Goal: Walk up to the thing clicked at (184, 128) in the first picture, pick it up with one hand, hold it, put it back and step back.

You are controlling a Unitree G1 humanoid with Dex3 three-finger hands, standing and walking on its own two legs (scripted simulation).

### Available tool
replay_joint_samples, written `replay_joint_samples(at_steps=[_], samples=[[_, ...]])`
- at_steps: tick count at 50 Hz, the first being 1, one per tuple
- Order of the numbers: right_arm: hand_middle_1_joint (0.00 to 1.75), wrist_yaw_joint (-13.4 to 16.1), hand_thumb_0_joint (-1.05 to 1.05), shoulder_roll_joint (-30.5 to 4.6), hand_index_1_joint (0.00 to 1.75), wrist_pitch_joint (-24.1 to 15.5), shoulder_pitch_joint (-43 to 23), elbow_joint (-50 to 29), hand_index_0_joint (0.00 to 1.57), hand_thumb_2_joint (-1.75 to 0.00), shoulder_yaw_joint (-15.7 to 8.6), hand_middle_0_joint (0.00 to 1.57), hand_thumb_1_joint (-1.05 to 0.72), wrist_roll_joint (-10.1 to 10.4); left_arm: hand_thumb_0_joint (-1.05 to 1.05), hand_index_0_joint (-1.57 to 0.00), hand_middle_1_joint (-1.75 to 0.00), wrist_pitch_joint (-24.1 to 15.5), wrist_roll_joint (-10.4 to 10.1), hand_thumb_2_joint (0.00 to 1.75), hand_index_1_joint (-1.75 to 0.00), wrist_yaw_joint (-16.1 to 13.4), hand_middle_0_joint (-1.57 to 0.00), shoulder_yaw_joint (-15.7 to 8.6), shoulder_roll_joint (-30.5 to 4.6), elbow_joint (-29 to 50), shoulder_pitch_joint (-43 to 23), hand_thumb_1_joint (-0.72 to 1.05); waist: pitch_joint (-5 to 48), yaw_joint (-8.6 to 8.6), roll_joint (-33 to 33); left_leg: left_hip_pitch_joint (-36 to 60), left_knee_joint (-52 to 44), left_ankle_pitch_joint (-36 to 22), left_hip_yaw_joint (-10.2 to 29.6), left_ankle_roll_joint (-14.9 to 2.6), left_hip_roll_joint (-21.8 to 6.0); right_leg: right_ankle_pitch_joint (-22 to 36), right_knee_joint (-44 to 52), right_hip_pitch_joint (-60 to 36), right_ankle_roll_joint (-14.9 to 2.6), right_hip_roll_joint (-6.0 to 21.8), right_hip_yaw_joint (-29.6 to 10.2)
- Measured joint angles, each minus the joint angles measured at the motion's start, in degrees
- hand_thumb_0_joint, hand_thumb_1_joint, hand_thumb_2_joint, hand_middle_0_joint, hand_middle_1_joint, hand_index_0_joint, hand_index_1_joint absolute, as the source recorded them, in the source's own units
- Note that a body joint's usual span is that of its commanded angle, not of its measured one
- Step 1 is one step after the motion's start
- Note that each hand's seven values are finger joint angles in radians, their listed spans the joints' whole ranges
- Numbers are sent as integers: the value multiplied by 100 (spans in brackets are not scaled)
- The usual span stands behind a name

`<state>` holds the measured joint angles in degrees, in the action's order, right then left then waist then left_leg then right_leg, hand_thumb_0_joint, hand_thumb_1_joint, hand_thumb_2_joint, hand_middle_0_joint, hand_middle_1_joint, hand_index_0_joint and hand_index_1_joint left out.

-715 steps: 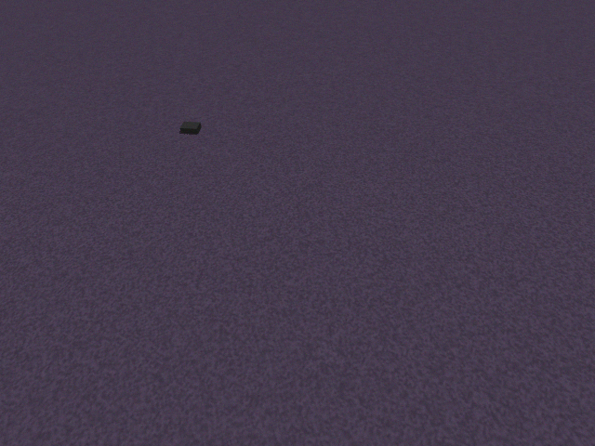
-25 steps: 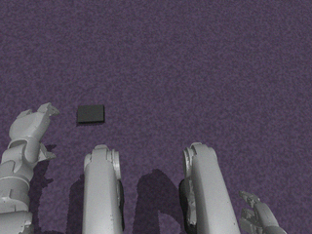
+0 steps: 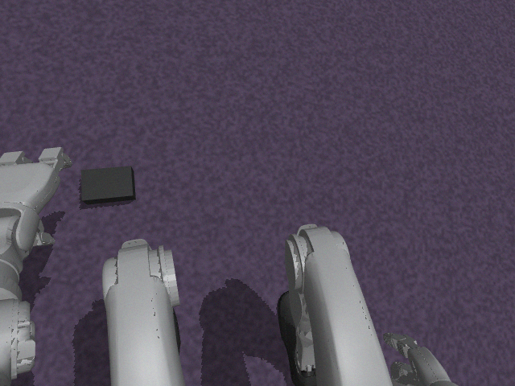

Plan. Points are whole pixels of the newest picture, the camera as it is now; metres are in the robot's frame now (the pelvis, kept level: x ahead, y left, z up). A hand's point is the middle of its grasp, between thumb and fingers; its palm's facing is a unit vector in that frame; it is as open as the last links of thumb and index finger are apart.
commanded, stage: rise first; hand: left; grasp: from above
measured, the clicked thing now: (109, 185) +0.49 +0.28 -0.33
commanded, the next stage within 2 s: none
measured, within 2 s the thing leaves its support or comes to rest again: neither
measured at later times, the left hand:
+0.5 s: hand (57, 199) +0.42 +0.32 -0.19, palm faces -0.45 -0.07 -0.89, open 13.4 cm
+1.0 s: hand (65, 195) +0.43 +0.31 -0.20, palm faces -0.44 -0.07 -0.89, open 13.5 cm
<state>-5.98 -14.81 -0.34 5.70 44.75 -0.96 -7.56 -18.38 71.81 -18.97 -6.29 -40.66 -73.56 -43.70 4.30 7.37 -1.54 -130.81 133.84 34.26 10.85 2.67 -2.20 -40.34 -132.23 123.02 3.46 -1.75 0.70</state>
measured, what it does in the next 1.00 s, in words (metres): stands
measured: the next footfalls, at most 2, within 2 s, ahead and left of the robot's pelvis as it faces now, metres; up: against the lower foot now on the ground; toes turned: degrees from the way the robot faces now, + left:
none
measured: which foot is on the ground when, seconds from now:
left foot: down 0.00-1.00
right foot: down 0.00-1.00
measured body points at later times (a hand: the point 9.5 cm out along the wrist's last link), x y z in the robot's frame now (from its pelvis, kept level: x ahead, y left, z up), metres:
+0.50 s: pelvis +0.01 +0.00 -0.02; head +0.24 +0.07 +0.37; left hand +0.44 +0.32 -0.13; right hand +0.10 -0.27 -0.14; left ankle +0.10 +0.15 -0.31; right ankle +0.10 -0.14 -0.31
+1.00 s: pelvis +0.01 +0.00 -0.03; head +0.24 +0.07 +0.35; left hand +0.45 +0.31 -0.15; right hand +0.09 -0.28 -0.14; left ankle +0.10 +0.15 -0.31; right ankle +0.10 -0.14 -0.31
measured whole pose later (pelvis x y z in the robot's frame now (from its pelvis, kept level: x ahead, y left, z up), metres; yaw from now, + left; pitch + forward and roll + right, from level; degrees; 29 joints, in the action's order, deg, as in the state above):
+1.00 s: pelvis +0.01 +0.00 -0.03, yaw -2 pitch +31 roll -7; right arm -7.2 -14.9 -1.4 4.1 46.1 1.8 -11.4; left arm -17.4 74.7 -26.0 -8.1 -43.6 -83.2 -49.1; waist 1.9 10.7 -2.6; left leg -134.9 140.0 36.6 13.3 4.0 -2.0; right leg -41.8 -137.8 127.6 4.2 -3.0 1.5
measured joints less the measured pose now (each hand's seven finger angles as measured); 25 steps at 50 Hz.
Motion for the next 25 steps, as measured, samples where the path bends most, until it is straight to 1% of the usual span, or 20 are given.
replay_joint_samples(at_steps=[4,8,15,25], samples=[[30,-17,0,35,30,-13,-71,46,20,-90,20,20,-90,-57,0,-17,-87,-35,163,94,-88,-171,-17,3,-39,-164,-96,-42,-12,26,-21,-87,102,42,8,4,-1,-41,-92,79,-7,-17,-10],[30,-31,0,68,30,-19,-125,78,20,-90,35,20,-90,-112,0,-17,-87,-43,290,92,-88,-331,-18,-21,-63,-284,-156,-42,-22,49,-29,-162,200,88,22,2,-4,-79,-177,147,28,-36,-19],[30,-48,0,117,30,-59,-162,113,20,-90,56,20,-90,-173,0,-18,-88,58,311,91,-88,-540,-18,-59,-51,-527,-278,-40,-28,97,-37,-271,305,151,27,14,-3,-142,-288,263,33,-51,-35],[30,-73,0,134,30,-65,-164,148,20,-90,86,20,-90,-223,0,-20,-88,130,264,89,-88,-575,-19,-141,-72,-609,-339,-39,-84,165,-48,-329,407,239,80,56,-8,-202,-385,343,82,-74,-17]])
